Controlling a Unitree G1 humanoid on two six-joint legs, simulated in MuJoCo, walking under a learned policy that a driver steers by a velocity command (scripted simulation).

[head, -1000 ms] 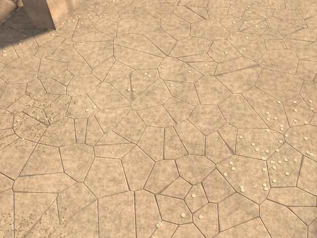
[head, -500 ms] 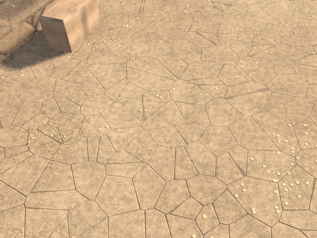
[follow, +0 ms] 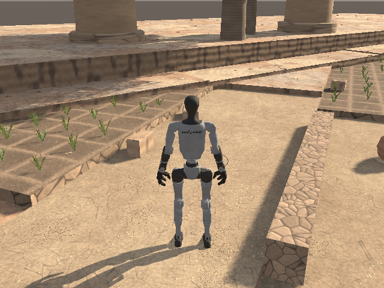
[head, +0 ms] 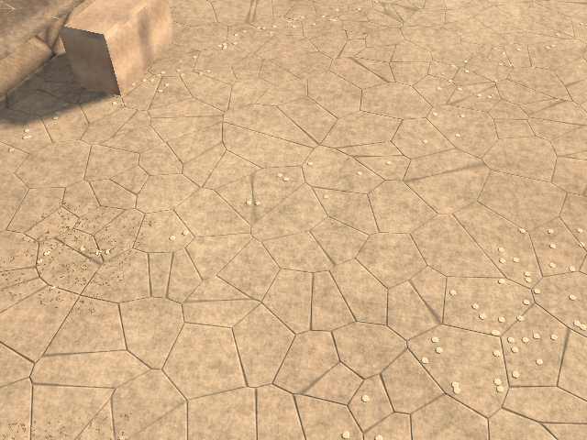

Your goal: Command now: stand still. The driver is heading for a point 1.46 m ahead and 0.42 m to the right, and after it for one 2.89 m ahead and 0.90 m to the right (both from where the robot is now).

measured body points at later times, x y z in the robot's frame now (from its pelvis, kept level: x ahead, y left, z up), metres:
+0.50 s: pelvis +0.00 +0.00 +0.00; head +0.01 +0.00 +0.45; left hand +0.02 +0.24 -0.15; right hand +0.04 -0.25 -0.15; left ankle +0.00 +0.12 -0.74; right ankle -0.01 -0.13 -0.74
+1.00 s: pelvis +0.00 -0.01 +0.00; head +0.01 -0.01 +0.45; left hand -0.01 +0.23 -0.16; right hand +0.01 -0.25 -0.16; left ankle +0.00 +0.12 -0.74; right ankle -0.01 -0.13 -0.74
